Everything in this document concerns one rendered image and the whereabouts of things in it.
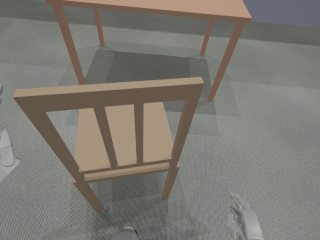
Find robot left hand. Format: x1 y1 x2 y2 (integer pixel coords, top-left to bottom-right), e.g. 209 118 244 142
0 82 20 182

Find robot left thigh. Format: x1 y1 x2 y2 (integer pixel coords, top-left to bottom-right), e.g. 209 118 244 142
112 229 140 240

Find table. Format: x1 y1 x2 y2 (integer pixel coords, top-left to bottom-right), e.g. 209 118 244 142
45 0 252 102

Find robot right hand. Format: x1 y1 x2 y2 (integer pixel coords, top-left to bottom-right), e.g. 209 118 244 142
224 190 264 240

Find chair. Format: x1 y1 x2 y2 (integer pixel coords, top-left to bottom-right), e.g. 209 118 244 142
13 77 204 211

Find robot left shin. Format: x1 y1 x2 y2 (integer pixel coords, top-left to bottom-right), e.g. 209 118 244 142
124 226 135 232

